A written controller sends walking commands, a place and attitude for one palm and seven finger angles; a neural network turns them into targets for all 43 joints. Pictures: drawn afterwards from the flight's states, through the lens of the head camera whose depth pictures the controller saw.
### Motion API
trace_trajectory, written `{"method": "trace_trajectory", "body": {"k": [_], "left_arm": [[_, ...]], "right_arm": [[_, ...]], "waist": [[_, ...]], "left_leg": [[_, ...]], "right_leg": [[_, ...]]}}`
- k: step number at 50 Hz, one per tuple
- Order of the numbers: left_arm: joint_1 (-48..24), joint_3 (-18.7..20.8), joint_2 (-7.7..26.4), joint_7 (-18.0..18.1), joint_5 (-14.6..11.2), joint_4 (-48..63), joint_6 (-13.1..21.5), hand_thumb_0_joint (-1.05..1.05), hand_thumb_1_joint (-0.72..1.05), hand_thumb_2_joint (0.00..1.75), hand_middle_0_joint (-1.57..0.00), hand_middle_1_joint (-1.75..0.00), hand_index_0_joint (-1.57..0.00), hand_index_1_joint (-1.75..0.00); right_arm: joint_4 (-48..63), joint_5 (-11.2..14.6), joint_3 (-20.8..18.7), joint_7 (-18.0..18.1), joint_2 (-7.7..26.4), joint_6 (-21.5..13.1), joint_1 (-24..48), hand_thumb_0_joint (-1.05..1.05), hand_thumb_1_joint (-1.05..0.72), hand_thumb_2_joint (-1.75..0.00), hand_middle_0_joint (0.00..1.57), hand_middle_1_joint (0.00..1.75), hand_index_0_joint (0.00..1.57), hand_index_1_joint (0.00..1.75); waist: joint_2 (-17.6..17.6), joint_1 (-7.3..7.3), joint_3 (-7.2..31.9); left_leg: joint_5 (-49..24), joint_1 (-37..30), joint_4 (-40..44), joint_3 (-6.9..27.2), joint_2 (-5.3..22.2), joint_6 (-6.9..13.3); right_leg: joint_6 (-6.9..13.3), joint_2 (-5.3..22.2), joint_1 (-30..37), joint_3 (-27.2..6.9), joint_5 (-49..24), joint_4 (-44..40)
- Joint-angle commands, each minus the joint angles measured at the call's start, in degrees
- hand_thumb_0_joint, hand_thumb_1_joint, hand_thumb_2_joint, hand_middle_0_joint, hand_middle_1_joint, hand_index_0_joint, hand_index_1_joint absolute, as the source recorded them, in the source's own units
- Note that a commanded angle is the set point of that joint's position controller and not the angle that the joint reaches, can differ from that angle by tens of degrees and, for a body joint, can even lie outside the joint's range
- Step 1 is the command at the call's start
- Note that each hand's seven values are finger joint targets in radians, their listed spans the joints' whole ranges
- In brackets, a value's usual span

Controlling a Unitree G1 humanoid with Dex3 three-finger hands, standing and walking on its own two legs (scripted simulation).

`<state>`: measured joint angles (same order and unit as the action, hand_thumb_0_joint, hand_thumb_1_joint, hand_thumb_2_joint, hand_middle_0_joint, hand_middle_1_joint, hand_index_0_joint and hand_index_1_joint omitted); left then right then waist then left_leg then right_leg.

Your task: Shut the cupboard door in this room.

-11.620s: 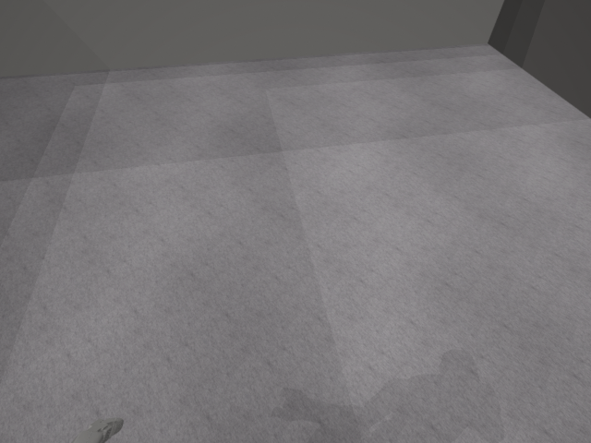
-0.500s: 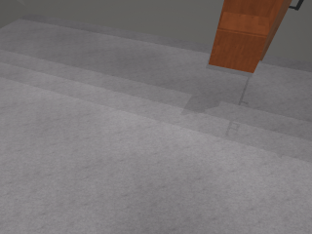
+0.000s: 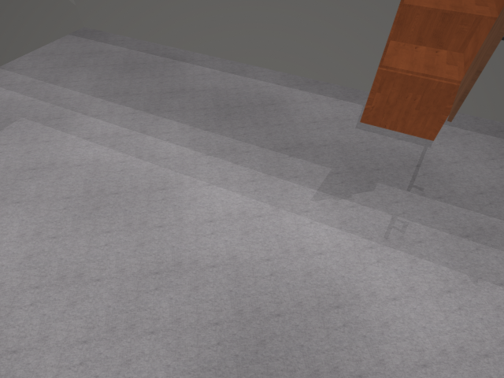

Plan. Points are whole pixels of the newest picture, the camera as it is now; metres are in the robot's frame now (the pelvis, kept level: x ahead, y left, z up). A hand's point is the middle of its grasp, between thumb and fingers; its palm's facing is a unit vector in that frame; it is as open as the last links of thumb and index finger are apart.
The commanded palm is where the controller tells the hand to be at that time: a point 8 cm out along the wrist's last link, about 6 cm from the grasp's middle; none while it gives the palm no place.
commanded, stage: stand and wait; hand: left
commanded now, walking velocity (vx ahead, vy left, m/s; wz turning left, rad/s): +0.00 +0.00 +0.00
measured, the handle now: out of the picture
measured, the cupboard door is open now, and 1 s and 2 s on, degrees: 81 81 81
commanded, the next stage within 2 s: turn or walk to find it in 0.20 s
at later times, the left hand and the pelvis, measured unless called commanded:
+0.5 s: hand out of the picture -0.01 +0.17 -0.18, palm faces +0.09 -0.97 -0.21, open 7.4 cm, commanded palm none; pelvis -0.02 -0.01 -0.01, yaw +4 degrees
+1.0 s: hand out of the picture -0.02 +0.16 -0.17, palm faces +0.12 -0.97 -0.22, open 7.4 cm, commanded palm none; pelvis -0.02 -0.02 +0.00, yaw +7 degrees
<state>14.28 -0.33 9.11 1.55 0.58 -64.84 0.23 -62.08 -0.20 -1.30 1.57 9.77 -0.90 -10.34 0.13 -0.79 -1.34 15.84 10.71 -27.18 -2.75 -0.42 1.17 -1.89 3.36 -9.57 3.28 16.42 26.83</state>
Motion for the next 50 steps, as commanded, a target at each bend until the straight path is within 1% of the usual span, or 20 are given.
{"method": "trace_trajectory", "body": {"k": [1, 8, 16, 19, 22, 25, 27, 28, 29, 30, 31, 32, 36, 41, 44, 45, 47, 48, 49, 50], "left_arm": [[3.24, 1.0, 6.19, 0.61, 0.21, 0.77, 0.97, 0.0, 0.9, 0.9, -0.2, -0.3, -0.2, -0.3], [3.1, 0.98, 6.37, 0.53, 0.08, 0.35, 0.86, 0.0, 0.9, 0.9, -0.2, -0.3, -0.2, -0.3], [3.3, 2.2, 7.57, 0.75, -0.13, 1.65, 0.06, 0.0, 0.9, 0.9, -0.2, -0.3, -0.2, -0.3], [2.65, 3.07, 8.58, 0.76, -0.01, 2.79, -0.44, 0.0, 0.9, 0.9, -0.2, -0.3, -0.2, -0.3], [1.69, 3.95, 10.26, 0.71, 0.17, 4.48, -0.71, 0.0, 0.9, 0.9, -0.2, -0.3, -0.2, -0.3], [-0.84, 4.6, 10.98, 0.74, 0.57, 6.65, -0.7, 0.0, 0.9, 0.9, -0.2, -0.3, -0.2, -0.3], [-1.23, 4.51, 10.4, 0.72, 0.72, 6.97, -0.62, 0.0, 0.9, 0.9, -0.2, -0.3, -0.2, -0.3], [-1.74, 4.42, 9.92, 0.64, 0.67, 7.0, -0.71, 0.0, 0.9, 0.9, -0.2, -0.3, -0.2, -0.3], [-1.74, 4.19, 8.54, 0.49, 0.49, 7.08, -0.95, 0.0, 0.9, 0.9, -0.2, -0.3, -0.2, -0.3], [-1.96, 3.62, 6.17, 0.48, 0.15, 7.43, -1.26, 0.0, 0.9, 0.9, -0.2, -0.3, -0.2, -0.3], [-2.59, 3.08, 4.82, 0.64, 0.07, 7.64, -1.45, 0.0, 0.9, 0.9, -0.2, -0.3, -0.2, -0.3], [-2.72, 2.97, 5.17, 0.72, 0.29, 7.26, -1.69, 0.0, 0.9, 0.9, -0.2, -0.3, -0.2, -0.3], [-1.05, 2.44, 4.38, 0.08, 0.62, 5.39, -1.27, 0.0, 0.9, 0.9, -0.2, -0.3, -0.2, -0.3], [-0.6, 1.52, 3.38, 0.04, 0.33, 4.62, -0.71, 0.0, 0.9, 0.9, -0.2, -0.3, -0.2, -0.3], [3.54, 1.52, 4.45, 0.4, 0.33, 2.66, -0.03, 0.0, 0.9, 0.9, -0.2, -0.3, -0.2, -0.3], [4.11, 1.57, 5.94, 0.68, 0.43, 2.25, 0.43, 0.0, 0.9, 0.9, -0.2, -0.3, -0.2, -0.3], [2.27, 1.57, 8.25, 0.75, 0.31, 2.3, 0.99, 0.0, 0.9, 0.9, -0.2, -0.3, -0.2, -0.3], [1.24, 1.45, 9.05, 0.64, 0.2, 2.51, 0.82, 0.0, 0.9, 0.9, -0.2, -0.3, -0.2, -0.3], [0.9, 1.63, 8.65, 0.49, 0.29, 2.18, 0.97, 0.0, 0.9, 0.9, -0.2, -0.3, -0.2, -0.3], [0.99, 1.52, 8.14, 0.44, 0.21, 2.05, 1.05, 0.0, 0.9, 0.9, -0.2, -0.3, -0.2, -0.3]], "right_arm": [[0.2, -0.15, -0.93, 0.45, 6.26, -0.48, -4.57, 0.0, -0.9, -0.9, 0.2, 0.3, 0.2, 0.3], [-1.11, -0.14, -0.26, 0.33, 6.45, -0.58, -4.8, 0.0, -0.9, -0.9, 0.2, 0.3, 0.2, 0.3], [-0.73, -0.33, -0.43, 0.01, 5.89, 0.52, -5.34, 0.0, -0.9, -0.9, 0.2, 0.3, 0.2, 0.3], [0.47, -0.47, -0.93, -0.24, 5.96, 1.31, -4.81, 0.0, -0.9, -0.9, 0.2, 0.3, 0.2, 0.3], [1.45, -0.63, -1.46, -0.45, 5.48, 1.83, -5.47, 0.0, -0.9, -0.9, 0.2, 0.3, 0.2, 0.3], [2.55, -0.78, -2.18, -0.72, 5.2, 2.25, -6.22, 0.0, -0.9, -0.9, 0.2, 0.3, 0.2, 0.3], [2.67, -0.72, -2.08, -0.82, 4.43, 2.08, -6.35, 0.0, -0.9, -0.9, 0.2, 0.3, 0.2, 0.3], [2.38, -0.66, -2.03, -0.91, 4.14, 1.81, -7.5, 0.0, -0.9, -0.9, 0.2, 0.3, 0.2, 0.3], [2.27, -0.7, -1.98, -0.96, 5.05, 1.43, -8.6, 0.0, -0.9, -0.9, 0.2, 0.3, 0.2, 0.3], [2.1, -1.04, -2.14, -0.8, 7.34, 0.89, -9.57, 0.0, -0.9, -0.9, 0.2, 0.3, 0.2, 0.3], [1.81, -1.27, -2.48, -0.23, 9.48, 0.54, -9.64, 0.0, -0.9, -0.9, 0.2, 0.3, 0.2, 0.3], [1.55, -1.15, -2.42, 0.3, 9.67, 0.35, -8.68, 0.0, -0.9, -0.9, 0.2, 0.3, 0.2, 0.3], [2.13, -1.19, -1.83, 0.89, 8.4, -0.15, -5.31, 0.0, -0.9, -0.9, 0.2, 0.3, 0.2, 0.3], [1.05, -0.93, -2.25, 0.76, 8.75, -0.17, -6.07, 0.0, -0.9, -0.9, 0.2, 0.3, 0.2, 0.3], [0.57, -0.29, -2.39, 0.45, 8.71, -0.19, -5.05, 0.0, -0.9, -0.9, 0.2, 0.3, 0.2, 0.3], [0.59, 0.01, -2.16, 0.31, 7.38, -0.33, -5.05, 0.0, -0.9, -0.9, 0.2, 0.3, 0.2, 0.3], [0.98, 0.2, -1.4, -0.07, 5.04, -0.34, -4.48, 0.0, -0.9, -0.9, 0.2, 0.3, 0.2, 0.3], [0.76, 0.14, -1.38, -0.4, 5.33, -0.28, -4.41, 0.0, -0.9, -0.9, 0.2, 0.3, 0.2, 0.3], [0.55, -0.24, -1.27, -0.3, 4.98, 0.18, -4.12, 0.0, -0.9, -0.9, 0.2, 0.3, 0.2, 0.3], [0.22, -0.38, -1.21, -0.13, 5.39, 0.33, -3.89, 0.0, -0.9, -0.9, 0.2, 0.3, 0.2, 0.3]], "waist": [[-3.91, 1.0, 0.24], [-1.84, 0.68, -3.27], [0.29, 0.01, -2.41], [-2.14, -0.15, -3.44], [-6.54, -0.1, -1.91], [-9.26, 0.64, -0.65], [-7.98, 0.84, -0.97], [-6.35, 1.51, -0.85], [-0.74, 1.82, -0.75], [9.34, 2.16, -1.66], [15.63, 2.28, -1.83], [15.08, 2.14, -2.43], [7.84, 0.69, 0.9], [4.55, 1.38, 3.32], [4.12, -0.17, 4.66], [1.48, 0.02, 4.18], [-2.78, 1.24, 1.03], [-0.04, 1.61, -0.51], [-5.13, 1.58, -1.25], [-7.11, 1.49, -3.23]], "left_leg": [[-18.1, -2.64, 5.0, 5.3, 7.22, -0.3], [-11.61, -1.41, 8.25, 5.26, 6.93, -0.13], [-11.34, 3.71, 4.97, 5.43, 6.33, -0.47], [-6.54, 7.81, 1.92, 5.04, 5.06, -0.75], [-3.74, 8.72, -5.12, 2.7, 3.38, -1.31], [3.78, 9.3, -13.01, 1.38, 3.34, -2.0], [4.11, 6.92, -11.09, 0.86, 4.35, -2.15], [-0.99, 4.29, -6.64, 1.88, 5.08, -1.79], [-7.31, 2.58, -1.59, 6.81, 7.76, -0.38], [-10.78, 4.02, 6.16, 16.94, 12.86, 2.33], [-10.6, 4.64, 13.5, 25.74, 17.65, 5.61], [-9.91, 4.89, 15.58, 25.93, 18.57, 7.41], [-13.84, -0.24, 12.34, 18.99, 15.4, 8.76], [-20.43, -5.36, 9.91, 14.49, 13.29, 7.81], [-18.99, -3.67, 6.23, 11.12, 10.2, 4.5], [-17.04, -1.05, 4.34, 9.24, 8.42, 2.56], [-9.42, 2.25, 4.41, 5.73, 5.04, -0.49], [-6.91, 1.25, 5.95, 6.0, 4.52, -0.74], [-8.58, 0.82, 4.66, 5.18, 4.38, -1.2], [-8.94, 0.15, 4.26, 4.6, 4.62, -1.3]], "right_leg": [[1.67, 4.95, -0.16, -3.54, -17.57, -4.59], [1.71, 4.24, -0.79, -4.28, -10.17, -7.71], [1.87, 5.35, 1.05, -2.55, -8.76, -4.7], [2.82, 7.24, -0.13, -3.44, -2.93, -5.74], [5.66, 11.9, -1.75, -6.21, 0.71, -8.42], [8.85, 15.69, -3.3, -6.85, -2.61, -8.33], [8.82, 15.49, -5.72, -5.04, -5.81, -6.21], [7.11, 13.77, -7.6, -2.68, -4.92, -3.63], [4.14, 9.48, -9.59, 0.74, -1.48, 0.7], [0.91, 3.22, -10.33, 4.63, 2.74, 8.47], [-0.17, -0.43, -10.85, 4.11, 9.49, 16.87], [0.42, 0.34, -11.61, 0.08, 14.21, 23.13], [0.29, 1.26, -12.9, -2.74, 11.78, 24.37], [-0.62, 0.38, -8.84, -1.25, 8.86, 10.53], [-0.82, 0.21, -0.61, -0.27, -3.65, -4.32], [-0.31, 2.09, 2.87, -2.61, -8.09, -7.57], [2.35, 7.5, 1.26, -8.16, -11.47, -8.06], [2.64, 7.93, -1.36, -6.99, -8.23, -7.82], [2.77, 6.37, -2.68, -7.19, -8.56, -7.8], [3.04, 6.36, -4.36, -7.44, -8.27, -8.71]]}}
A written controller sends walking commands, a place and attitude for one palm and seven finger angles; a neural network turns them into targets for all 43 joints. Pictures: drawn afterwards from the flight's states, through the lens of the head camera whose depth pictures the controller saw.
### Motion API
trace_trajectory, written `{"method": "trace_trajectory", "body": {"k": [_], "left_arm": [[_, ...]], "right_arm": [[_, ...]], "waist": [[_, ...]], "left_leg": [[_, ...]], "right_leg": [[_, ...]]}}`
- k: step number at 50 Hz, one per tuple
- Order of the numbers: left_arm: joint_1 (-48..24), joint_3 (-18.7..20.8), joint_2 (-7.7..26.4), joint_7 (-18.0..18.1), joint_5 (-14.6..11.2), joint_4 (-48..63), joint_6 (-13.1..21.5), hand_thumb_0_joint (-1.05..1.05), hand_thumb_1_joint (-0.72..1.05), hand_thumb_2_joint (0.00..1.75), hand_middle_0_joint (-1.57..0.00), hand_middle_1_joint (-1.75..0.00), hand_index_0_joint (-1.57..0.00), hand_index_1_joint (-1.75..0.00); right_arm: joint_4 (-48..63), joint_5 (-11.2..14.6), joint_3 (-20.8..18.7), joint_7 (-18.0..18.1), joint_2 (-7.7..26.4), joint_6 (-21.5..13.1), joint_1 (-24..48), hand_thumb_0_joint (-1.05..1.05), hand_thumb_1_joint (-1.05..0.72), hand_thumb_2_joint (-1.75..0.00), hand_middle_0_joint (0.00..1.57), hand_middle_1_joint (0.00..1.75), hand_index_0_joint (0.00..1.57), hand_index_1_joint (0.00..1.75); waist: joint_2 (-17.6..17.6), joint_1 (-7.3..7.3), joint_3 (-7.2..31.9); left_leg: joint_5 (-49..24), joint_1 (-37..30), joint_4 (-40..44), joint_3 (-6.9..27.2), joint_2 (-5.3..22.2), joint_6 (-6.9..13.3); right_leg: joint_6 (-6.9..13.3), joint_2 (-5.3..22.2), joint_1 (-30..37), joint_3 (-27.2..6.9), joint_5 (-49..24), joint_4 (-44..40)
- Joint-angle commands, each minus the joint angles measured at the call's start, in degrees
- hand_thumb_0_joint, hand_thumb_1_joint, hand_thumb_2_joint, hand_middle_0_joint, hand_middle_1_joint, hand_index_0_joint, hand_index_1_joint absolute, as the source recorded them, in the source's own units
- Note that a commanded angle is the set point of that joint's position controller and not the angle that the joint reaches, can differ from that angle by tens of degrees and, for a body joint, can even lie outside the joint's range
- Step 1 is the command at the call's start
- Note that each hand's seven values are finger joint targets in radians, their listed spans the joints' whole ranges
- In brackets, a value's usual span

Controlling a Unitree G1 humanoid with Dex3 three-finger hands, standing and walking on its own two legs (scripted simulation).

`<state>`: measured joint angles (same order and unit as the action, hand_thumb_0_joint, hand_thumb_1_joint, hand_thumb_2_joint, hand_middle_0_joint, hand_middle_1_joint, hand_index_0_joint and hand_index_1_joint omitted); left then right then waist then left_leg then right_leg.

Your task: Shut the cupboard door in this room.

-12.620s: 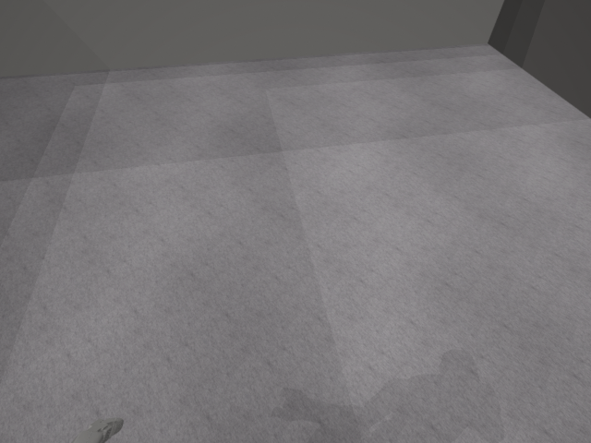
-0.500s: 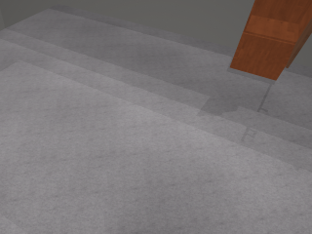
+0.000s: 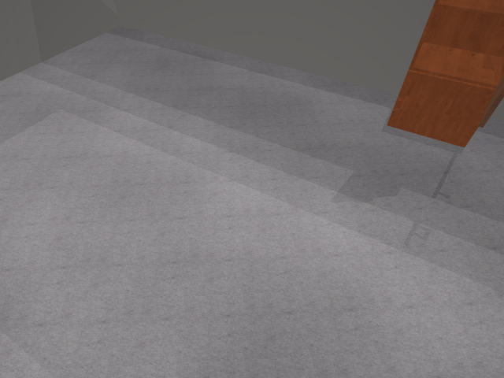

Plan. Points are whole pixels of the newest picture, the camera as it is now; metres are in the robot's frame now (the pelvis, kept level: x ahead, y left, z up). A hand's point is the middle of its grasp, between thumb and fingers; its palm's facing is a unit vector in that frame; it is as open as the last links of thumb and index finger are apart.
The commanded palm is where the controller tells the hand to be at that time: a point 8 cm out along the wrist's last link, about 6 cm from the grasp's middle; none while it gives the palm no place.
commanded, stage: turn or walk to find it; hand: left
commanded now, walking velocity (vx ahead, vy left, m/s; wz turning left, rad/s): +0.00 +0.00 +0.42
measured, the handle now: out of the picture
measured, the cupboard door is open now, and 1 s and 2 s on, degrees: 81 81 81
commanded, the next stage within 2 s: none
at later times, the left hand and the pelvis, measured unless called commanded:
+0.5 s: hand out of the picture +0.00 +0.21 -0.19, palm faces +0.17 -0.97 -0.19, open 7.4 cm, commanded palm none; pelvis -0.01 +0.01 -0.01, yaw +9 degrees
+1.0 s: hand out of the picture +0.01 +0.15 -0.14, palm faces +0.35 -0.89 -0.29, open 7.4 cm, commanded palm none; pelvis -0.01 -0.07 +0.00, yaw +22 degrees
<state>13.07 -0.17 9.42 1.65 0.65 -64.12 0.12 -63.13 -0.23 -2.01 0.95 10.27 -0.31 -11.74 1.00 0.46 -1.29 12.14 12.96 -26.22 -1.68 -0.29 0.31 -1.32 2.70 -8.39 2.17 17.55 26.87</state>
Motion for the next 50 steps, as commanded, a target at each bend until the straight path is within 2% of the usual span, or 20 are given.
{"method": "trace_trajectory", "body": {"k": [1, 8, 13, 17, 18, 19, 20, 21, 23, 26, 29, 35, 40, 43, 44, 45, 46, 47, 48, 50], "left_arm": [[2.54, 1.19, 7.43, 0.41, 0.02, 1.34, 1.0, 0.0, 0.9, 0.9, -0.2, -0.3, -0.2, -0.3], [4.33, 2.99, 9.52, 0.86, -0.1, 3.14, 0.19, 0.0, 0.9, 0.9, -0.2, -0.3, -0.2, -0.3], [4.24, 4.13, 10.02, 0.94, 0.86, 4.75, 0.08, 0.0, 0.9, 0.9, -0.2, -0.3, -0.2, -0.3], [2.29, 4.61, 10.64, 0.67, 0.63, 5.93, -0.23, 0.0, 0.9, 0.9, -0.2, -0.3, -0.2, -0.3], [2.56, 4.61, 9.51, 0.49, 0.22, 6.56, -0.62, 0.0, 0.9, 0.9, -0.2, -0.3, -0.2, -0.3], [2.49, 4.14, 6.65, 0.31, -0.25, 7.92, -0.86, 0.0, 0.9, 0.9, -0.2, -0.3, -0.2, -0.3], [-0.66, 3.65, 6.28, 0.83, 0.05, 8.78, -1.36, 0.0, 0.9, 0.9, -0.2, -0.3, -0.2, -0.3], [-1.88, 3.93, 6.96, 0.9, 0.24, 8.59, -2.05, 0.0, 0.9, 0.9, -0.2, -0.3, -0.2, -0.3], [-2.4, 4.22, 6.81, 0.1, 0.56, 8.78, -1.84, 0.0, 0.9, 0.9, -0.2, -0.3, -0.2, -0.3], [-1.91, 4.18, 6.51, -0.48, 0.65, 8.75, -1.42, 0.0, 0.9, 0.9, -0.2, -0.3, -0.2, -0.3], [-3.53, 4.21, 6.87, -0.53, 0.55, 9.87, -1.4, 0.0, 0.9, 0.9, -0.2, -0.3, -0.2, -0.3], [-7.37, 4.17, 7.06, -0.28, 0.25, 12.83, -1.83, 0.0, 0.9, 0.9, -0.2, -0.3, -0.2, -0.3], [-5.14, 4.15, 7.08, -0.26, -0.02, 13.66, -1.7, 0.0, 0.9, 0.9, -0.2, -0.3, -0.2, -0.3], [1.03, 4.61, 8.06, -0.13, -0.19, 12.63, -1.1, 0.0, 0.9, 0.9, -0.2, -0.3, -0.2, -0.3], [3.01, 5.06, 10.43, 0.04, 0.2, 12.35, -0.53, 0.0, 0.9, 0.9, -0.2, -0.3, -0.2, -0.3], [3.56, 5.98, 15.36, 0.48, 1.14, 12.97, 0.15, 0.0, 0.9, 0.9, -0.2, -0.3, -0.2, -0.3], [1.16, 5.95, 17.56, 0.52, 0.82, 14.51, -0.2, 0.0, 0.9, 0.9, -0.2, -0.3, -0.2, -0.3], [-1.87, 5.34, 15.33, 0.53, 0.51, 15.71, -0.43, 0.0, 0.9, 0.9, -0.2, -0.3, -0.2, -0.3], [-4.77, 5.62, 13.51, 0.67, 0.42, 16.12, 0.19, 0.0, 0.9, 0.9, -0.2, -0.3, -0.2, -0.3], [-6.53, 4.31, 10.52, 0.32, 0.19, 16.4, 0.37, 0.0, 0.9, 0.9, -0.2, -0.3, -0.2, -0.3]], "right_arm": [[1.09, -0.32, -0.36, 0.44, 4.51, -0.07, -3.2, 0.0, -0.9, -0.9, 0.2, 0.3, 0.2, 0.3], [2.2, -0.42, -0.57, 0.33, 4.88, 0.85, -2.44, 0.0, -0.9, -0.9, 0.2, 0.3, 0.2, 0.3], [4.39, -0.47, -1.49, 0.06, 4.63, 1.61, 0.4, 0.0, -0.9, -0.9, 0.2, 0.3, 0.2, 0.3], [4.54, -0.3, -1.44, -0.29, 4.52, 1.18, -2.9, 0.0, -0.9, -0.9, 0.2, 0.3, 0.2, 0.3], [4.27, -0.53, -1.87, -0.35, 6.76, 0.62, -5.22, 0.0, -0.9, -0.9, 0.2, 0.3, 0.2, 0.3], [4.2, -0.86, -2.77, -0.17, 11.22, 0.3, -7.98, 0.0, -0.9, -0.9, 0.2, 0.3, 0.2, 0.3], [3.36, -0.99, -3.15, 0.13, 12.36, 0.64, -9.34, 0.0, -0.9, -0.9, 0.2, 0.3, 0.2, 0.3], [3.42, -1.05, -3.06, 0.6, 12.02, 0.65, -8.13, 0.0, -0.9, -0.9, 0.2, 0.3, 0.2, 0.3], [5.56, -1.07, -2.82, 0.82, 10.96, 0.4, -4.36, 0.0, -0.9, -0.9, 0.2, 0.3, 0.2, 0.3], [6.77, -0.97, -2.86, 0.88, 10.9, -0.1, -3.29, 0.0, -0.9, -0.9, 0.2, 0.3, 0.2, 0.3], [7.11, -0.85, -3.14, 0.76, 11.16, -0.25, -4.5, 0.0, -0.9, -0.9, 0.2, 0.3, 0.2, 0.3], [8.51, -1.3, -3.97, 0.12, 11.83, 0.6, -4.12, 0.0, -0.9, -0.9, 0.2, 0.3, 0.2, 0.3], [10.66, -1.63, -4.59, -0.41, 12.74, 1.39, -1.31, 0.0, -0.9, -0.9, 0.2, 0.3, 0.2, 0.3], [11.95, -1.23, -4.84, -0.65, 12.56, 1.74, 0.9, 0.0, -0.9, -0.9, 0.2, 0.3, 0.2, 0.3], [12.27, -0.82, -4.77, -0.86, 10.65, 1.8, 0.7, 0.0, -0.9, -0.9, 0.2, 0.3, 0.2, 0.3], [13.17, -0.41, -4.03, -1.08, 6.55, 1.85, -0.64, 0.0, -0.9, -0.9, 0.2, 0.3, 0.2, 0.3], [14.3, -0.9, -4.29, -0.82, 7.72, 2.11, 1.67, 0.0, -0.9, -0.9, 0.2, 0.3, 0.2, 0.3], [13.64, -1.43, -4.64, -1.09, 8.8, 2.69, 1.66, 0.0, -0.9, -0.9, 0.2, 0.3, 0.2, 0.3], [12.33, -1.6, -4.68, -1.18, 8.58, 3.36, -0.23, 0.0, -0.9, -0.9, 0.2, 0.3, 0.2, 0.3], [9.9, -1.43, -4.61, -1.6, 8.32, 3.72, -2.66, 0.0, -0.9, -0.9, 0.2, 0.3, 0.2, 0.3]], "waist": [[-8.69, 0.34, -4.05], [-8.26, -0.99, -2.71], [-9.71, -2.11, -3.18], [-6.85, 0.11, -0.93], [1.02, 1.0, 1.39], [14.18, 1.53, 2.53], [17.3, 3.03, 2.4], [15.03, 2.53, 1.2], [8.68, 1.1, 0.71], [2.93, 0.44, 4.51], [3.93, 1.14, 6.01], [7.75, 2.09, 3.78], [9.16, 1.05, 3.64], [7.03, -1.98, 5.15], [1.79, -2.69, 5.68], [-13.8, -2.97, 5.41], [-18.56, -3.21, 1.95], [-11.99, -1.64, -0.63], [-16.25, 0.16, -1.89], [-10.56, 1.96, -3.73]], "left_leg": [[-4.85, -1.99, 3.42, 3.45, 4.43, -0.5], [-5.03, 3.84, -5.23, 1.18, 3.21, -1.18], [12.98, 10.13, -17.1, -0.32, 3.41, -1.82], [1.46, 2.4, -4.78, -1.07, 4.03, -1.42], [-12.32, -3.62, 0.48, 5.81, 8.11, 0.89], [-27.93, -7.5, 3.91, 20.41, 18.14, 6.71], [-25.06, -4.3, 9.44, 24.94, 21.75, 10.49], [-18.51, -2.91, 10.42, 24.69, 20.69, 10.47], [-11.82, -2.62, 9.83, 21.74, 17.79, 10.2], [-16.12, -7.24, 8.42, 16.89, 14.94, 9.09], [-21.94, -10.25, 7.43, 16.09, 13.76, 8.96], [-17.71, -6.16, 7.8, 19.87, 13.75, 10.06], [-11.54, 0.78, 7.48, 22.28, 11.89, 9.17], [-6.09, 7.28, 3.66, 20.9, 8.84, 6.43], [-0.84, 12.85, -1.02, 18.2, 5.38, 3.63], [11.73, 23.08, -13.93, 9.74, -2.0, -0.77], [20.41, 23.54, -26.71, 6.17, -3.77, -2.05], [17.71, 21.25, -34.13, 8.52, -1.74, -1.61], [15.1, 21.78, -38.38, 8.8, -1.06, -1.77], [8.93, 20.52, -43.3, 6.88, -0.04, -2.57]], "right_leg": [[2.47, 7.14, -6.05, -6.06, -7.5, -9.47], [5.08, 11.6, -1.56, -6.18, -13.4, -7.84], [10.51, 17.44, 0.21, -6.54, -27.75, -5.76], [6.39, 14.75, -1.75, -0.13, -28.1, 3.12], [2.7, 10.36, -6.98, 3.69, -19.14, 9.78], [-1.42, 3.23, -14.51, 7.28, 2.3, 19.84], [-1.19, 0.78, -15.1, 3.31, 19.63, 29.87], [-0.66, 2.25, -17.14, -1.15, 17.77, 34.1], [-0.94, 2.63, -20.45, -1.83, 11.74, 37.4], [-2.12, 2.23, -21.88, -1.94, 6.53, 37.36], [-3.0, 1.81, -22.36, -1.93, 5.65, 34.74], [-3.49, 1.01, -19.53, -2.08, 8.23, 26.8], [-2.34, -1.03, -10.7, -0.94, 7.25, 15.71], [-1.83, -1.39, 0.46, 0.33, -2.61, 1.21], [-1.17, 1.8, 7.13, -2.33, -4.92, -6.28], [3.2, 16.17, 11.69, -17.72, 1.61, -12.77], [8.07, 24.98, 1.45, -24.92, -1.07, -14.71], [8.94, 22.97, -5.75, -19.53, 0.44, -14.88], [7.26, 19.74, -7.2, -17.49, 0.96, -15.63], [4.49, 14.29, -7.41, -8.35, -7.04, -12.64]]}}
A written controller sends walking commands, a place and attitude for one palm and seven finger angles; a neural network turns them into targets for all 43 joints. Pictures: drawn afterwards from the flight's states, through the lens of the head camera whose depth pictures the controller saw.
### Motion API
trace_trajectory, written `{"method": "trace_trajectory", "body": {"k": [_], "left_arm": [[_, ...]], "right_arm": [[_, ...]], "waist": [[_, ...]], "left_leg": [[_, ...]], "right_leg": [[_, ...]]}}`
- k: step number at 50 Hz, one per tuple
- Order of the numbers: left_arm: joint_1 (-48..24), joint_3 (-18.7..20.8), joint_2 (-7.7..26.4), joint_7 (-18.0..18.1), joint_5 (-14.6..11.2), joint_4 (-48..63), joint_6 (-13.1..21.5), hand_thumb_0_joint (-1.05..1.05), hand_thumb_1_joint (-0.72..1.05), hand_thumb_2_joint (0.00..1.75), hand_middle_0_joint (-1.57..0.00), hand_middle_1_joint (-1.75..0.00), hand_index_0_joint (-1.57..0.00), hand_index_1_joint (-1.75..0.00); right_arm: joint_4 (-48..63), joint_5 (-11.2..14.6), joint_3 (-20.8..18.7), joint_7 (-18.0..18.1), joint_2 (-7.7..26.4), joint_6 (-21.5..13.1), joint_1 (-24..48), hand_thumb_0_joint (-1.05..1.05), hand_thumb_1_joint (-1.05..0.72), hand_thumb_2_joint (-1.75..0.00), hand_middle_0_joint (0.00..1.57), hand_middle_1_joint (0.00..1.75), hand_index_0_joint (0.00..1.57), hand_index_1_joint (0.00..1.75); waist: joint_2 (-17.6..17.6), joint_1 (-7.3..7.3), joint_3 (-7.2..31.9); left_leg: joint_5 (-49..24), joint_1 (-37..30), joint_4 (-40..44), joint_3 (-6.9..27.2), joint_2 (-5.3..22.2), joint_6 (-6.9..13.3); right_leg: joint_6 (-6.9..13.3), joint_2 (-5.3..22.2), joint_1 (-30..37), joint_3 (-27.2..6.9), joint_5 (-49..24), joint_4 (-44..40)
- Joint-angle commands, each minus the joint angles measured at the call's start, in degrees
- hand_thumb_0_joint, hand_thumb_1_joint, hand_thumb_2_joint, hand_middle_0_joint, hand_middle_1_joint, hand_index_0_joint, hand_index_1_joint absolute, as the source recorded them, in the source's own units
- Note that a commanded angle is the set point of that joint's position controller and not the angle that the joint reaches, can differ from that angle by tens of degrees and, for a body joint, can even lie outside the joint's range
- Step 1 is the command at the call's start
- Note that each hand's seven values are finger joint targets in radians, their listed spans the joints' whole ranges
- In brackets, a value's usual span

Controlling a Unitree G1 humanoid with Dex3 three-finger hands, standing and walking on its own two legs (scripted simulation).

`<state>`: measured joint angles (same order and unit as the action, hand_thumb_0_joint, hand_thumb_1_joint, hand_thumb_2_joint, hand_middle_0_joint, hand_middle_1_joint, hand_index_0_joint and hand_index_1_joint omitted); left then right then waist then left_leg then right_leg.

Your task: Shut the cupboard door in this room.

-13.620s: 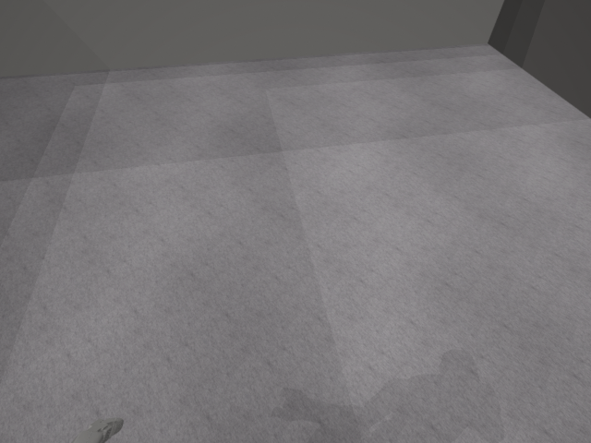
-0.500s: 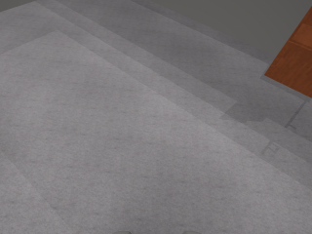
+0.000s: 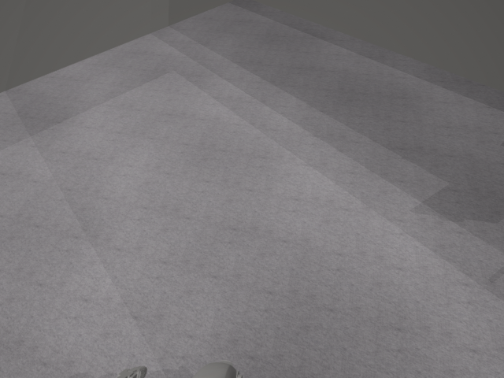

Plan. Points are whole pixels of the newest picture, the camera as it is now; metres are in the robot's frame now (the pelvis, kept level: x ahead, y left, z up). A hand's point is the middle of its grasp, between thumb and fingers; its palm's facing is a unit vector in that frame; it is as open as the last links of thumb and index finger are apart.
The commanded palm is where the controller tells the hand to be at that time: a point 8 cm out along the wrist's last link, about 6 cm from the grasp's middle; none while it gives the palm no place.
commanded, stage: turn or walk to find it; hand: left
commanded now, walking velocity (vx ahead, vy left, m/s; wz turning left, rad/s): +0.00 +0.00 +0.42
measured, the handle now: out of the picture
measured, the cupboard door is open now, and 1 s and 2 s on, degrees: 81 81 81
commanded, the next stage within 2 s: none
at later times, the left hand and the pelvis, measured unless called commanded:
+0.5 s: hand out of the picture -0.09 +0.21 -0.19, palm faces +0.31 -0.93 -0.21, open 7.4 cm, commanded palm none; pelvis -0.02 +0.03 -0.01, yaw +14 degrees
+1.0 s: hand out of the picture +0.01 +0.25 -0.15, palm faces +0.37 -0.89 -0.25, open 7.4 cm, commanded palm none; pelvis -0.04 +0.01 +0.00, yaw +24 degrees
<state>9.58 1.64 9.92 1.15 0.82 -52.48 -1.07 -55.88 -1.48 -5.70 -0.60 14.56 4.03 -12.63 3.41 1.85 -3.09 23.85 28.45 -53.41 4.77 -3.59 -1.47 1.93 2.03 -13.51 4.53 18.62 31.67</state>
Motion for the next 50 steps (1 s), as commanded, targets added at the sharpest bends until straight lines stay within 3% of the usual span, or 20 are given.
{"method": "trace_trajectory", "body": {"k": [1, 4, 10, 14, 18, 20, 22, 23, 24, 25, 26, 27, 28, 29, 31, 36, 44, 48, 50], "left_arm": [[-1.81, 2.19, 8.95, 0.59, -0.06, 4.32, 1.92, 0.0, 0.9, 0.9, -0.2, -0.3, -0.2, -0.3], [3.64, 2.0, 8.52, 0.74, -0.08, 2.44, 2.3, 0.0, 0.9, 0.9, -0.2, -0.3, -0.2, -0.3], [10.81, 2.25, 10.06, 1.03, 0.45, -0.59, 2.22, 0.0, 0.9, 0.9, -0.2, -0.3, -0.2, -0.3], [12.79, 2.51, 10.95, 1.15, 0.94, -2.16, 2.04, 0.0, 0.9, 0.9, -0.2, -0.3, -0.2, -0.3], [13.15, 3.0, 12.44, 0.97, 1.22, -3.23, 1.62, 0.0, 0.9, 0.9, -0.2, -0.3, -0.2, -0.3], [11.28, 3.23, 12.87, 0.91, 1.16, -3.37, 1.44, 0.0, 0.9, 0.9, -0.2, -0.3, -0.2, -0.3], [8.55, 3.34, 12.81, 0.73, 0.36, -3.21, 1.08, 0.0, 0.9, 0.9, -0.2, -0.3, -0.2, -0.3], [9.2, 3.1, 10.52, 0.49, -0.04, -2.06, 0.67, 0.0, 0.9, 0.9, -0.2, -0.3, -0.2, -0.3], [7.08, 1.89, 7.51, 0.26, -0.1, -0.26, 0.36, 0.0, 0.9, 0.9, -0.2, -0.3, -0.2, -0.3], [5.37, 1.94, 8.17, 0.57, 0.23, 0.39, -0.36, 0.0, 0.9, 0.9, -0.2, -0.3, -0.2, -0.3], [3.28, 2.15, 8.13, 0.71, 0.4, -0.35, -1.06, 0.0, 0.9, 0.9, -0.2, -0.3, -0.2, -0.3], [3.15, 2.51, 8.56, 0.44, 0.32, -0.8, -1.26, 0.0, 0.9, 0.9, -0.2, -0.3, -0.2, -0.3], [2.67, 2.68, 8.86, 0.14, 0.33, -1.06, -1.14, 0.0, 0.9, 0.9, -0.2, -0.3, -0.2, -0.3], [4.01, 2.81, 8.97, -0.18, 0.32, -1.63, -0.96, 0.0, 0.9, 0.9, -0.2, -0.3, -0.2, -0.3], [4.63, 2.81, 8.74, -0.29, 0.36, -1.92, -0.85, 0.0, 0.9, 0.9, -0.2, -0.3, -0.2, -0.3], [1.87, 2.86, 8.87, 0.0, 0.31, -0.17, -0.93, 0.0, 0.9, 0.9, -0.2, -0.3, -0.2, -0.3], [-5.59, 2.23, 7.58, 0.14, -0.13, 3.48, -0.81, 0.0, 0.9, 0.9, -0.2, -0.3, -0.2, -0.3], [-4.38, 2.04, 6.81, 0.31, -0.61, 3.74, -0.45, 0.0, 0.9, 0.9, -0.2, -0.3, -0.2, -0.3], [-1.2, 2.16, 7.21, 0.42, -0.83, 2.97, -0.06, 0.0, 0.9, 0.9, -0.2, -0.3, -0.2, -0.3]], "right_arm": [[2.12, -0.08, -0.62, -0.17, 3.53, -0.71, -2.83, 0.0, -0.9, -0.9, 0.2, 0.3, 0.2, 0.3], [1.85, 0.21, -0.3, -0.12, 3.43, -0.55, -1.48, 0.0, -0.9, -0.9, 0.2, 0.3, 0.2, 0.3], [2.35, 0.28, 0.87, 0.35, 3.19, -0.43, 3.61, 0.0, -0.9, -0.9, 0.2, 0.3, 0.2, 0.3], [3.09, 0.73, 1.76, 0.41, 2.55, -1.06, 7.33, 0.0, -0.9, -0.9, 0.2, 0.3, 0.2, 0.3], [3.58, 1.2, 2.5, 0.43, 1.71, -1.81, 8.67, 0.0, -0.9, -0.9, 0.2, 0.3, 0.2, 0.3], [3.42, 1.32, 2.48, 0.51, 1.76, -2.19, 6.65, 0.0, -0.9, -0.9, 0.2, 0.3, 0.2, 0.3], [2.27, 1.09, 2.14, 0.36, 3.26, -2.95, 2.54, 0.0, -0.9, -0.9, 0.2, 0.3, 0.2, 0.3], [2.2, 0.64, 1.11, 0.51, 7.85, -3.56, 0.63, 0.0, -0.9, -0.9, 0.2, 0.3, 0.2, 0.3], [2.09, 0.66, 0.1, 0.85, 12.25, -3.35, -1.37, 0.0, -0.9, -0.9, 0.2, 0.3, 0.2, 0.3], [1.36, 0.6, 0.03, 1.08, 12.98, -2.76, -2.38, 0.0, -0.9, -0.9, 0.2, 0.3, 0.2, 0.3], [1.32, 0.44, 0.49, 1.76, 10.77, -2.96, -0.45, 0.0, -0.9, -0.9, 0.2, 0.3, 0.2, 0.3], [2.13, 0.4, 0.84, 2.1, 9.65, -2.98, 2.47, 0.0, -0.9, -0.9, 0.2, 0.3, 0.2, 0.3], [2.91, 0.36, 1.12, 2.16, 8.76, -3.04, 4.04, 0.0, -0.9, -0.9, 0.2, 0.3, 0.2, 0.3], [3.24, 0.5, 1.43, 2.12, 8.29, -3.33, 4.82, 0.0, -0.9, -0.9, 0.2, 0.3, 0.2, 0.3], [3.45, 0.69, 1.28, 2.06, 8.11, -3.8, 3.94, 0.0, -0.9, -0.9, 0.2, 0.3, 0.2, 0.3], [3.2, 0.68, 0.83, 1.86, 7.63, -4.14, 0.68, 0.0, -0.9, -0.9, 0.2, 0.3, 0.2, 0.3], [2.67, -0.05, -0.04, 1.74, 7.93, -3.61, -3.16, 0.0, -0.9, -0.9, 0.2, 0.3, 0.2, 0.3], [3.03, -0.27, -0.26, 1.67, 8.28, -3.17, -2.66, 0.0, -0.9, -0.9, 0.2, 0.3, 0.2, 0.3], [3.18, -0.11, -0.39, 1.55, 8.07, -3.06, -2.02, 0.0, -0.9, -0.9, 0.2, 0.3, 0.2, 0.3]], "waist": [[-12.46, 0.59, -1.03], [-12.39, -1.14, 0.79], [-12.1, -3.73, 3.13], [-12.56, -5.16, 4.08], [-15.1, -5.63, 5.5], [-14.92, -4.05, 5.75], [-10.98, -0.97, 6.98], [0.74, -0.05, 9.01], [13.2, 1.02, 7.25], [9.3, 1.63, 6.93], [9.57, 1.29, 3.53], [9.07, -0.14, 1.84], [6.99, -0.66, 0.04], [5.72, -1.81, 0.75], [3.11, -2.05, 2.8], [3.59, -1.44, 3.88], [4.48, 0.66, 3.97], [5.79, -0.14, 5.48], [5.04, -1.6, 7.06]], "left_leg": [[-4.83, 5.18, -16.78, -0.7, 3.12, -1.41], [-6.31, 5.48, -16.79, -1.78, 3.89, -2.56], [-1.59, 5.41, -10.46, -2.81, 5.59, -3.31], [3.22, 2.07, -1.24, -4.79, 6.01, -2.68], [3.79, -3.7, 9.21, -7.85, 5.26, -1.23], [0.05, -8.87, 16.64, -9.22, 5.17, -0.65], [-13.89, -19.95, 30.14, -9.0, 6.09, 0.26], [-25.79, -29.17, 33.17, 1.92, 14.4, 3.66], [-45.77, -31.96, 33.83, 14.87, 25.54, 9.42], [-45.24, -27.45, 33.42, 12.18, 27.73, 13.34], [-41.42, -23.19, 35.09, 11.22, 24.4, 12.44], [-39.81, -22.76, 34.71, 9.97, 22.12, 11.9], [-40.13, -20.97, 34.39, 8.31, 20.06, 11.15], [-39.89, -21.61, 34.42, 6.42, 18.71, 10.22], [-41.94, -24.04, 34.18, 4.94, 16.87, 9.54], [-42.75, -25.28, 34.35, 6.66, 16.26, 9.88], [-37.25, -23.07, 33.53, 14.52, 16.95, 12.4], [-37.3, -18.76, 32.03, 17.18, 15.65, 11.97], [-36.07, -16.43, 29.94, 17.14, 14.14, 10.69]], "right_leg": [[0.94, 13.16, 0.4, -7.36, -14.61, -15.62], [1.34, 13.6, 5.4, -4.84, -23.33, -13.88], [3.83, 16.87, 13.31, -5.3, -33.49, -11.3], [6.62, 19.0, 14.92, -5.36, -37.51, -9.83], [7.06, 19.15, 14.58, -3.6, -40.08, -7.54], [5.76, 19.32, 11.74, -1.93, -36.63, -5.8], [1.14, 16.84, 5.07, 3.05, -27.93, 0.53], [-2.84, 11.58, -5.09, 6.42, -13.18, 9.93], [-6.1, 5.32, -16.8, 5.65, 16.91, 20.67], [-5.49, 5.31, -15.49, 0.97, 19.05, 26.8], [-5.66, 5.74, -15.98, -1.84, 15.66, 29.08], [-5.89, 5.61, -17.72, -2.67, 12.13, 31.21], [-5.99, 5.24, -17.77, -3.05, 9.01, 32.43], [-6.33, 4.96, -17.7, -3.0, 6.52, 33.4], [-7.0, 4.26, -17.68, -3.11, 4.01, 34.05], [-8.1, 3.97, -18.02, -4.02, 1.97, 32.64], [-7.26, 1.89, -14.45, -4.36, 6.69, 21.08], [-5.93, -0.28, -6.46, -3.83, 6.61, 10.85], [-5.43, -0.93, -0.66, -3.51, 1.41, 2.38]]}}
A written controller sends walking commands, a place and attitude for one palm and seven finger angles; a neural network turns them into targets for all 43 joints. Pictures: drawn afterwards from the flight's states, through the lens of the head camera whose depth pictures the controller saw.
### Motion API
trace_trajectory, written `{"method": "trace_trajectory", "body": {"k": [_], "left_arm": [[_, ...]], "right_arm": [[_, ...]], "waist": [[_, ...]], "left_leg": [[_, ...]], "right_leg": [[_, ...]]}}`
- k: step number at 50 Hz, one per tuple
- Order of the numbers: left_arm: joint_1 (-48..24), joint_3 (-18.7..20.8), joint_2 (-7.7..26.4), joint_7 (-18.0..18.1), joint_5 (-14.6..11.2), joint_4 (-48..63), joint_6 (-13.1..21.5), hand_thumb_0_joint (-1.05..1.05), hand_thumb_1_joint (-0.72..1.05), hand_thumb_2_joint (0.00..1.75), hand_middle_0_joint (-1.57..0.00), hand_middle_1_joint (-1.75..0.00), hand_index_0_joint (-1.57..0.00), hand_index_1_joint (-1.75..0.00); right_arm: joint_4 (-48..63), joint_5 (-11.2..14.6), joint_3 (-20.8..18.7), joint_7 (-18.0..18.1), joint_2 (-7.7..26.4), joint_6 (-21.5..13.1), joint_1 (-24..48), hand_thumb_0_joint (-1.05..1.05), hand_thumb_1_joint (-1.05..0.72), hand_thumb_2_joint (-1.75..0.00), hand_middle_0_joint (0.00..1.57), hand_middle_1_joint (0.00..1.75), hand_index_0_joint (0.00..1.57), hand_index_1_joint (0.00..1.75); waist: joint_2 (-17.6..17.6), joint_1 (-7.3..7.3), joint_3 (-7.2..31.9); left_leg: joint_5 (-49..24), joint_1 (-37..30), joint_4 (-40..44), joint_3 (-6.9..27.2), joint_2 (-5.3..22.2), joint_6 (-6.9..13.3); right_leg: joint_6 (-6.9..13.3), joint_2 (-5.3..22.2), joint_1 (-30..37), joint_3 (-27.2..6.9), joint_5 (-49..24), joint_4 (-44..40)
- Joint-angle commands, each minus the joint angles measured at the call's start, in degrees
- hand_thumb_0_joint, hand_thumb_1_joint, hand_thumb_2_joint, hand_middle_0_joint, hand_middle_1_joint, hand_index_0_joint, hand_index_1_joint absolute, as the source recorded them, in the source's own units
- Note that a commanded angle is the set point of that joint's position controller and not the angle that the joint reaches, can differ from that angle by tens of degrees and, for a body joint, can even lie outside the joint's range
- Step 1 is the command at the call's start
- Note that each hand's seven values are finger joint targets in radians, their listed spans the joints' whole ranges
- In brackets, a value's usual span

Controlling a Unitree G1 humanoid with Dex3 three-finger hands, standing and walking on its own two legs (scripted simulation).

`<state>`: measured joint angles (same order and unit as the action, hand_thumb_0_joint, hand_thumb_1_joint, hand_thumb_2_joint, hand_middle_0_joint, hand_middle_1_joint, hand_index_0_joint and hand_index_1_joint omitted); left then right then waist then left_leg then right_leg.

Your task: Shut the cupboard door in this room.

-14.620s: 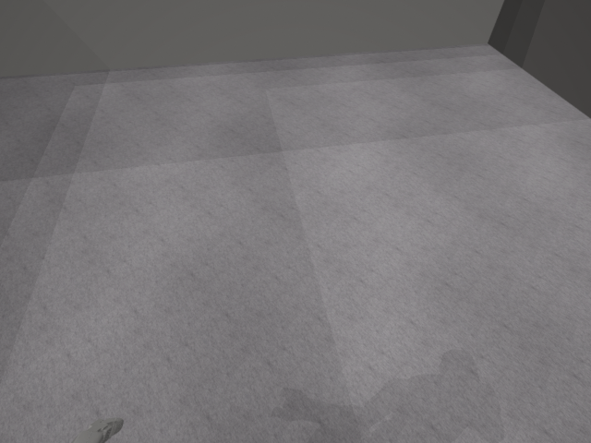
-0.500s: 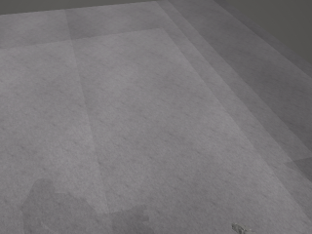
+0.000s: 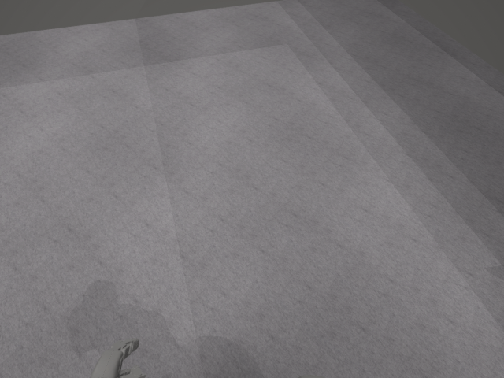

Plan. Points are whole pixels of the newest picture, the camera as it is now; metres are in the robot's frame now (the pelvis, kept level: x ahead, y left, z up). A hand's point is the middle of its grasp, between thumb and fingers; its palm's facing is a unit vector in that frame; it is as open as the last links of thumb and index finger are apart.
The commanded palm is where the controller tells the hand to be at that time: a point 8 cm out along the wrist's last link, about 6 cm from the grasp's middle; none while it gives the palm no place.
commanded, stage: turn or walk to find it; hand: left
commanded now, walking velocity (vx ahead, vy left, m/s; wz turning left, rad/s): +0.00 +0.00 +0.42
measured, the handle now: out of the picture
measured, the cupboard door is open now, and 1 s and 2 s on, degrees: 81 81 81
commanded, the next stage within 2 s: none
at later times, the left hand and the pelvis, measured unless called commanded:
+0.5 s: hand out of the picture -0.05 +0.18 -0.17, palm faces +0.27 -0.93 -0.26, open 7.3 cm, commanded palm none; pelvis -0.02 -0.02 +0.00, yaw +14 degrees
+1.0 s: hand out of the picture -0.02 +0.24 -0.16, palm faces +0.41 -0.88 -0.25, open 7.4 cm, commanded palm none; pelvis -0.04 +0.00 +0.00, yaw +25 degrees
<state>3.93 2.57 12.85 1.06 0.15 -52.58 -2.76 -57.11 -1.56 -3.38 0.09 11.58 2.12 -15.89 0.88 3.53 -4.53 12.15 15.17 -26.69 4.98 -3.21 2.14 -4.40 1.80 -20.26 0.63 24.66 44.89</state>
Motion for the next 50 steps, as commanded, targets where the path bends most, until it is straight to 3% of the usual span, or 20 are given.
{"method": "trace_trajectory", "body": {"k": [1, 2, 3, 4, 5, 6, 8, 10, 17, 23, 25, 27, 28, 29, 30, 31, 33, 37, 46, 50], "left_arm": [[6.34, 1.4, 4.65, 0.62, -0.16, 2.51, 2.01, 0.0, 0.9, 0.9, -0.2, -0.3, -0.2, -0.3], [8.47, 1.65, 6.36, 0.84, 0.05, 2.07, 2.62, 0.0, 0.9, 0.9, -0.2, -0.3, -0.2, -0.3], [9.88, 2.48, 10.61, 1.28, 0.81, 1.75, 3.24, 0.0, 0.9, 0.9, -0.2, -0.3, -0.2, -0.3], [10.48, 2.93, 13.41, 1.32, 1.08, 2.13, 3.32, 0.0, 0.9, 0.9, -0.2, -0.3, -0.2, -0.3], [9.43, 2.26, 12.42, 1.33, 0.74, 2.71, 2.86, 0.0, 0.9, 0.9, -0.2, -0.3, -0.2, -0.3], [5.75, 2.64, 9.73, 1.59, 0.59, 3.35, 3.27, 0.0, 0.9, 0.9, -0.2, -0.3, -0.2, -0.3], [2.08, 1.41, 7.3, 1.19, 0.43, 3.96, 3.23, 0.0, 0.9, 0.9, -0.2, -0.3, -0.2, -0.3], [3.53, 1.17, 6.07, 1.0, 0.51, 3.59, 3.63, 0.0, 0.9, 0.9, -0.2, -0.3, -0.2, -0.3], [10.78, 1.9, 7.71, 1.02, 1.2, 0.98, 3.6, 0.0, 0.9, 0.9, -0.2, -0.3, -0.2, -0.3], [15.35, 2.78, 10.53, 0.85, 1.77, -1.13, 3.18, 0.0, 0.9, 0.9, -0.2, -0.3, -0.2, -0.3], [14.35, 2.87, 11.12, 0.83, 1.74, -1.49, 3.01, 0.0, 0.9, 0.9, -0.2, -0.3, -0.2, -0.3], [12.25, 2.94, 11.11, 0.72, 1.09, -1.31, 2.69, 0.0, 0.9, 0.9, -0.2, -0.3, -0.2, -0.3], [12.67, 2.58, 9.44, 0.58, 0.62, -0.67, 2.34, 0.0, 0.9, 0.9, -0.2, -0.3, -0.2, -0.3], [12.48, 1.63, 5.76, 0.25, 0.35, 0.99, 2.12, 0.0, 0.9, 0.9, -0.2, -0.3, -0.2, -0.3], [9.7, 0.97, 5.14, 0.64, 0.7, 1.99, 1.43, 0.0, 0.9, 0.9, -0.2, -0.3, -0.2, -0.3], [8.09, 1.29, 6.05, 0.84, 0.88, 1.54, 0.78, 0.0, 0.9, 0.9, -0.2, -0.3, -0.2, -0.3], [6.71, 1.84, 6.7, 0.35, 0.7, 0.48, 0.49, 0.0, 0.9, 0.9, -0.2, -0.3, -0.2, -0.3], [9.25, 1.76, 6.27, -0.21, 0.81, -0.71, 0.86, 0.0, 0.9, 0.9, -0.2, -0.3, -0.2, -0.3], [2.32, 1.3, 5.07, 0.16, 0.56, 3.03, 0.9, 0.0, 0.9, 0.9, -0.2, -0.3, -0.2, -0.3], [1.76, 1.11, 4.18, 0.27, 0.19, 3.97, 1.21, 0.0, 0.9, 0.9, -0.2, -0.3, -0.2, -0.3]], "right_arm": [[4.51, 0.22, -2.73, 0.79, 10.66, -1.12, 1.52, 0.0, -0.9, -0.9, 0.2, 0.3, 0.2, 0.3], [4.56, 0.67, -2.59, 0.58, 9.21, -1.21, 0.74, 0.0, -0.9, -0.9, 0.2, 0.3, 0.2, 0.3], [5.08, 1.2, -2.06, 0.23, 5.85, -1.4, -0.39, 0.0, -0.9, -0.9, 0.2, 0.3, 0.2, 0.3], [6.48, 0.87, -2.13, 0.39, 5.33, -1.15, 1.0, 0.0, -0.9, -0.9, 0.2, 0.3, 0.2, 0.3], [6.12, 0.41, -2.71, 0.4, 6.96, -0.34, 1.5, 0.0, -0.9, -0.9, 0.2, 0.3, 0.2, 0.3], [4.73, 0.05, -2.74, 0.31, 6.57, 0.65, -0.04, 0.0, -0.9, -0.9, 0.2, 0.3, 0.2, 0.3], [2.52, 0.12, -2.95, -0.36, 6.43, 1.4, -1.23, 0.0, -0.9, -0.9, 0.2, 0.3, 0.2, 0.3], [2.08, 0.22, -2.68, -0.72, 5.6, 1.44, -1.7, 0.0, -0.9, -0.9, 0.2, 0.3, 0.2, 0.3], [3.43, 0.31, -2.02, -0.66, 5.68, 1.5, 5.03, 0.0, -0.9, -0.9, 0.2, 0.3, 0.2, 0.3], [5.36, 1.13, -0.62, -0.51, 4.55, 0.17, 10.18, 0.0, -0.9, -0.9, 0.2, 0.3, 0.2, 0.3], [5.17, 1.3, -0.41, -0.38, 4.89, -0.18, 8.95, 0.0, -0.9, -0.9, 0.2, 0.3, 0.2, 0.3], [4.39, 1.11, -0.6, -0.46, 6.23, -0.8, 5.75, 0.0, -0.9, -0.9, 0.2, 0.3, 0.2, 0.3], [4.05, 0.87, -1.3, -0.46, 9.73, -1.47, 3.69, 0.0, -0.9, -0.9, 0.2, 0.3, 0.2, 0.3], [4.13, 0.57, -2.65, -0.27, 15.01, -1.74, 1.55, 0.0, -0.9, -0.9, 0.2, 0.3, 0.2, 0.3], [3.1, 0.75, -3.07, 0.08, 17.15, -1.01, -1.02, 0.0, -0.9, -0.9, 0.2, 0.3, 0.2, 0.3], [2.78, 0.5, -2.47, 0.55, 15.07, -1.0, 0.16, 0.0, -0.9, -0.9, 0.2, 0.3, 0.2, 0.3], [4.53, 0.29, -1.59, 1.28, 12.5, -1.04, 6.11, 0.0, -0.9, -0.9, 0.2, 0.3, 0.2, 0.3], [5.13, 0.67, -1.19, 1.3, 11.6, -1.87, 6.46, 0.0, -0.9, -0.9, 0.2, 0.3, 0.2, 0.3], [4.82, 0.23, -2.11, 1.08, 11.34, -1.8, 1.54, 0.0, -0.9, -0.9, 0.2, 0.3, 0.2, 0.3], [5.06, -0.11, -2.42, 1.01, 11.24, -1.38, 2.1, 0.0, -0.9, -0.9, 0.2, 0.3, 0.2, 0.3]], "waist": [[6.28, -4.3, 9.27], [2.51, -4.95, 10.9], [-9.54, -5.24, 12.33], [-16.75, -6.08, 10.18], [-10.3, -5.45, 8.28], [-12.98, -3.44, 6.65], [-8.38, -1.31, 1.92], [-8.79, -1.35, 0.77], [-10.73, -4.53, 0.69], [-13.48, -7.12, 6.29], [-13.65, -5.91, 7.08], [-11.17, -3.36, 8.4], [-2.76, -2.07, 10.72], [14.14, -0.92, 11.14], [13.81, 0.55, 10.77], [11.34, 0.3, 9.05], [11.82, -1.7, 3.09], [6.64, -3.37, 4.95], [6.95, -1.41, 5.77], [8.02, -1.79, 6.3]], "left_leg": [[-21.06, -0.51, 1.53, 15.96, 12.06, 5.37], [-13.72, 4.06, -1.64, 14.08, 9.44, 2.64], [2.19, 13.87, -10.07, 6.33, 3.52, -1.38], [21.23, 18.69, -22.12, -0.7, -1.55, -3.87], [21.51, 16.5, -31.81, 0.87, 0.32, -3.52], [18.81, 17.25, -36.89, 2.33, 1.96, -3.9], [11.72, 16.75, -43.11, 0.32, 3.04, -4.65], [8.46, 16.65, -43.81, -1.29, 3.58, -5.48], [10.79, 16.11, -36.55, -3.42, 5.45, -6.69], [15.19, 9.58, -17.55, -8.06, 4.13, -5.54], [12.21, 5.26, -10.7, -9.27, 3.85, -4.93], [0.31, -4.21, 1.33, -9.84, 4.09, -4.17], [-11.03, -14.24, 5.5, -4.35, 9.14, -2.38], [-32.55, -22.52, 5.37, 12.89, 23.15, 3.53], [-41.13, -18.08, 5.1, 13.48, 27.4, 8.68], [-35.33, -13.94, 5.86, 10.49, 25.1, 9.11], [-30.43, -8.57, 6.82, 8.57, 20.49, 8.14], [-34.08, -11.58, 6.15, 4.46, 16.42, 6.36], [-31.91, -11.92, 5.64, 11.17, 16.73, 8.4], [-30.59, -8.03, 4.46, 13.89, 15.76, 8.27]], "right_leg": [[1.02, -0.44, 11.28, 1.05, -10.29, -18.06], [1.44, 2.77, 18.81, -1.27, -15.64, -25.47], [4.81, 14.77, 27.23, -11.32, -18.61, -27.92], [11.39, 25.66, 23.26, -20.28, -28.26, -27.57], [13.99, 25.9, 15.2, -16.67, -28.38, -27.31], [13.37, 22.61, 12.51, -13.85, -24.73, -28.73], [10.63, 16.51, 8.44, -6.57, -21.41, -28.25], [9.29, 14.48, 8.46, -2.38, -25.97, -27.62], [11.73, 17.24, 12.25, -1.84, -26.28, -27.23], [12.89, 18.02, 20.34, 0.66, -44.63, -20.29], [11.74, 18.25, 18.91, 1.66, -44.07, -18.28], [7.85, 16.52, 14.16, 5.47, -38.31, -13.27], [4.71, 13.65, 5.97, 8.13, -28.15, -5.62], [0.61, 6.11, -9.39, 9.97, 3.99, 5.46], [0.57, 4.93, -9.37, 5.15, 14.02, 12.5], [0.92, 5.61, -8.46, 2.11, 11.55, 15.57], [0.6, 5.53, -10.14, 0.66, 4.76, 18.55], [-0.61, 4.25, -10.24, 1.03, -1.24, 19.69], [-1.28, 2.94, -9.36, -0.02, 0.29, 11.15], [-0.34, 1.04, -2.89, 0.6, 1.37, 1.53]]}}
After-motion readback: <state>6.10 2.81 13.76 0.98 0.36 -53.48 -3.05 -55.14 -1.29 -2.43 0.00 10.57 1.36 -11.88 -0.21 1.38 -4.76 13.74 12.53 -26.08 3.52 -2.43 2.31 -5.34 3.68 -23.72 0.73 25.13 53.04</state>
